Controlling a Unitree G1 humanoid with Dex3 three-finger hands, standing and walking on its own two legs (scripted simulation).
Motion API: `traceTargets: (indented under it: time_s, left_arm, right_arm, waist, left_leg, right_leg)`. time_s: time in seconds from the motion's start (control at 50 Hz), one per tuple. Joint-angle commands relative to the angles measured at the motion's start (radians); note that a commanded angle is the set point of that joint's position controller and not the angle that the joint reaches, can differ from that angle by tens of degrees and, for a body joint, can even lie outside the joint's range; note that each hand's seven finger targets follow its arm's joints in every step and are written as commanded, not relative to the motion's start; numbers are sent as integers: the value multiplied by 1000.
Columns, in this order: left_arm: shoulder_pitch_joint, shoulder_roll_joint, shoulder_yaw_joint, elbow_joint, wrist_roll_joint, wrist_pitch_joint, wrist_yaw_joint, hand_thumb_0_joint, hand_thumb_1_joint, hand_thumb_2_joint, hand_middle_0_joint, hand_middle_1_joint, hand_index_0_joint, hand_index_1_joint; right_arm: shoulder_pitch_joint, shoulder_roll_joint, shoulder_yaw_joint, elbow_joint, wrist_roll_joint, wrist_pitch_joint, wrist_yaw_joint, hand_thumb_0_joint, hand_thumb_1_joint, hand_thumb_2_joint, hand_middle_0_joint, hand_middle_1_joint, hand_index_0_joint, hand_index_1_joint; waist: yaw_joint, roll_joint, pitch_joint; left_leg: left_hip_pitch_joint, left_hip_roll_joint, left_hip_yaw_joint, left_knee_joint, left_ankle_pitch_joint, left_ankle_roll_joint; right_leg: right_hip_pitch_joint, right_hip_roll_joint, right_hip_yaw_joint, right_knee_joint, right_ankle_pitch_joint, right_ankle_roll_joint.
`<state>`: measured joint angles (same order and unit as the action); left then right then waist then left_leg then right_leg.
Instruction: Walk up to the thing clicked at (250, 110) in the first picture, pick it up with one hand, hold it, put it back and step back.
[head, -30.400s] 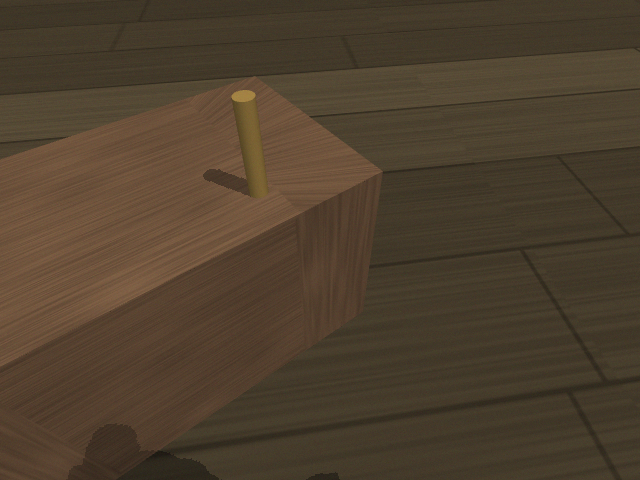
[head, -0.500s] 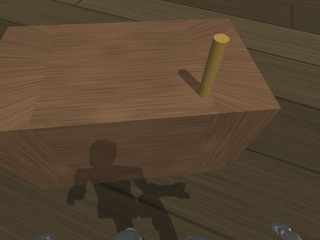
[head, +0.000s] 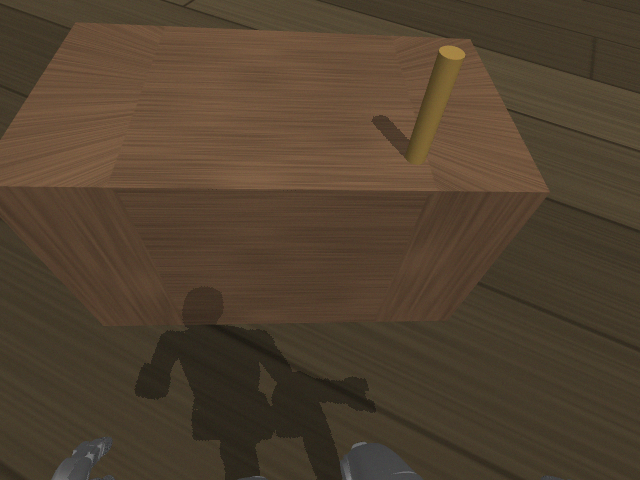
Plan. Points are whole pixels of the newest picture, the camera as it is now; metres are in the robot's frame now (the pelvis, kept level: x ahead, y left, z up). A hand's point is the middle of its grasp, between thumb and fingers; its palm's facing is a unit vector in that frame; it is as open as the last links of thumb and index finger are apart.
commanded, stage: step back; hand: right
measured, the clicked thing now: (431, 111) +0.74 -0.21 +0.00
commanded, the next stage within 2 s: none
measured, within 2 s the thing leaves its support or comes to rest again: neither
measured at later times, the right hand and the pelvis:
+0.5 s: hand out of the picture -0.10 -0.33 -0.16, palm faces -0.06 +0.91 -0.41, open 7.4 cm; pelvis -0.17 -0.05 +0.00, yaw +1 degrees
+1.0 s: hand out of the picture -0.21 -0.35 -0.15, palm faces -0.01 +0.91 -0.41, open 7.4 cm; pelvis -0.34 -0.08 -0.01, yaw -1 degrees
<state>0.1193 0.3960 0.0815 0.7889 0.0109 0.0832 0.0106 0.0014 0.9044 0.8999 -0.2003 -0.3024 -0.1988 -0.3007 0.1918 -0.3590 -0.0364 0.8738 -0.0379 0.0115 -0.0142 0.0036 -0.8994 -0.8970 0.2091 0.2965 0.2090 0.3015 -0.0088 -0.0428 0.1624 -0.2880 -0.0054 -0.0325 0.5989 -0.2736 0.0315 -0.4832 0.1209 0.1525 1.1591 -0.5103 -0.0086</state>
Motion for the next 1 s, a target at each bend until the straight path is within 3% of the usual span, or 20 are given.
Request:
traceTargets:
  time_s: [0.0,0.1,0.2,0.22,0.24,0.26,0.28,0.34,0.48,0.56,0.6,0.62,0.68,0.82,0.86,0.88,0.9,0.92,0.94,0.98]
  left_arm:
    - [39,163,62,-66,11,-30,6,0,900,900,-200,-300,-200,-300]
    - [46,163,51,-55,15,-36,-3,0,900,900,-200,-300,-200,-300]
    - [230,165,59,45,20,-41,-17,0,900,900,-200,-300,-200,-300]
    - [219,201,72,39,34,-44,-17,0,900,900,-200,-300,-200,-300]
    - [181,306,100,7,42,-46,-20,0,900,900,-200,-300,-200,-300]
    - [85,388,110,-36,43,-42,-17,0,900,900,-200,-300,-200,-300]
    - [20,345,93,-66,39,-52,-13,0,900,900,-200,-300,-200,-300]
    - [-84,226,65,-74,39,-58,2,0,900,900,-200,-300,-200,-300]
    - [36,222,58,-75,34,-45,20,0,900,900,-200,-300,-200,-300]
    - [26,196,31,-94,13,-27,8,0,900,900,-200,-300,-200,-300]
    - [-60,187,39,-114,1,-24,14,0,900,900,-200,-300,-200,-300]
    - [-76,198,48,-104,16,-18,20,0,900,900,-200,-300,-200,-300]
    - [19,177,45,-42,-5,-13,14,0,900,900,-200,-300,-200,-300]
    - [50,156,32,-6,14,-66,-3,0,900,900,-200,-300,-200,-300]
    - [136,142,30,63,20,-82,0,0,900,900,-200,-300,-200,-300]
    - [160,181,45,87,32,-91,3,0,900,900,-200,-300,-200,-300]
    - [161,251,63,80,44,-101,4,0,900,900,-200,-300,-200,-300]
    - [65,358,82,47,43,-98,6,0,900,900,-200,-300,-200,-300]
    - [-6,351,78,27,41,-102,6,0,900,900,-200,-300,-200,-300]
    - [-55,252,52,29,34,-113,10,0,900,900,-200,-300,-200,-300]
  right_arm:
    - [-21,-258,-83,-102,2,-23,-24,0,-900,-900,200,300,200,300]
    - [0,-294,-95,-122,1,-13,-23,0,-900,-900,200,300,200,300]
    - [-81,-319,-92,-142,9,15,-12,0,-900,-900,200,300,200,300]
    - [-63,-276,-80,-142,15,18,-11,0,-900,-900,200,300,200,300]
    - [-92,-214,-65,-168,26,13,-16,0,-900,-900,200,300,200,300]
    - [-106,-239,-81,-161,19,16,-35,0,-900,-900,200,300,200,300]
    - [-86,-271,-87,-140,22,19,-35,0,-900,-900,200,300,200,300]
    - [19,-226,-67,-88,31,6,-27,0,-900,-900,200,300,200,300]
    - [23,-203,-55,-85,12,-7,-27,0,-900,-900,200,300,200,300]
    - [118,-231,-73,-31,7,-11,-24,0,-900,-900,200,300,200,300]
    - [42,-419,-106,-64,5,-5,-13,0,-900,-900,200,300,200,300]
    - [7,-394,-109,-72,-3,-12,-17,0,-900,-900,200,300,200,300]
    - [-74,-294,-71,-77,-1,-15,-31,0,-900,-900,200,300,200,300]
    - [-17,-279,-80,-69,-5,-1,-14,0,-900,-900,200,300,200,300]
    - [-65,-286,-75,-70,1,16,-7,0,-900,-900,200,300,200,300]
    - [-47,-246,-62,-66,3,20,-3,0,-900,-900,200,300,200,300]
    - [-45,-184,-43,-85,7,17,3,0,-900,-900,200,300,200,300]
    - [-112,-202,-56,-93,10,20,-12,0,-900,-900,200,300,200,300]
    - [-113,-250,-74,-74,13,23,-10,0,-900,-900,200,300,200,300]
    - [-68,-232,-65,-31,28,7,-2,0,-900,-900,200,300,200,300]
  waist:
    - [7,160,-172]
    - [-23,220,-217]
    - [53,251,-268]
    - [48,157,-230]
    - [67,-119,-157]
    - [86,-250,-109]
    - [48,-185,-70]
    - [-23,-102,-89]
    - [62,-172,-196]
    - [16,-69,-252]
    - [-24,288,-220]
    - [-21,226,-179]
    - [54,121,-151]
    - [-10,234,-240]
    - [37,225,-232]
    - [42,145,-226]
    - [39,-55,-188]
    - [75,-174,-147]
    - [51,-113,-58]
    - [11,-2,-38]
  left_leg:
    - [162,245,-207,-142,508,201]
    - [185,270,-207,-141,398,218]
    - [-23,220,-172,-112,140,114]
    - [-155,151,-149,-31,9,54]
    - [-342,-54,-76,163,-218,-14]
    - [-251,-68,-68,427,-345,-47]
    - [-214,-53,-143,555,-298,-52]
    - [-173,-107,-110,589,-177,-43]
    - [-167,-33,3,175,-260,-44]
    - [100,20,-18,-190,95,5]
    - [9,411,-478,-268,363,249]
    - [-58,437,-495,-265,384,288]
    - [-20,278,-210,-171,507,190]
    - [177,246,-175,-116,179,177]
    - [49,216,-125,-61,89,139]
    - [-61,173,-90,36,16,93]
    - [-270,53,-41,172,-167,22]
    - [-200,0,-81,296,-312,-22]
    - [-126,20,-162,406,-280,-34]
    - [-180,-29,-134,395,-164,-24]
  right_leg:
    - [-31,-23,33,35,-3,35]
    - [63,-71,-55,-243,-12,48]
    - [363,-95,-162,-679,188,-21]
    - [388,-160,-38,-740,137,-45]
    - [318,-371,282,-840,51,-137]
    - [48,-553,433,-925,6,-282]
    - [-30,-546,387,-924,52,-290]
    - [65,-337,40,-759,400,-162]
    - [413,-395,53,-630,716,-198]
    - [260,-318,0,-498,525,-90]
    - [56,-82,-144,-152,-131,-1]
    - [70,-84,-17,13,-141,-2]
    - [22,-33,35,143,-25,-11]
    - [140,-103,-119,-486,-9,15]
    - [310,-79,-176,-764,180,-10]
    - [404,-111,-82,-798,189,-29]
    - [428,-278,223,-845,46,-81]
    - [123,-498,424,-911,-102,-234]
    - [-41,-520,436,-932,-176,-253]
    - [91,-366,182,-821,70,-174]
